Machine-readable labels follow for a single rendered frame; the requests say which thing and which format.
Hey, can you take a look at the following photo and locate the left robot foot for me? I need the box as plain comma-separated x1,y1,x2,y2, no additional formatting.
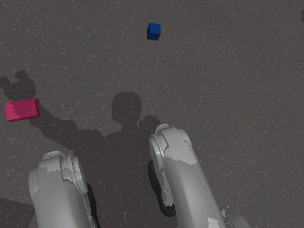
86,182,101,228

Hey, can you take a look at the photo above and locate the right robot hand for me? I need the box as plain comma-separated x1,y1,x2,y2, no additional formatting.
217,202,252,228

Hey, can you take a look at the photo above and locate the right robot foot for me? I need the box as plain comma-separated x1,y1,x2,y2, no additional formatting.
148,160,176,217

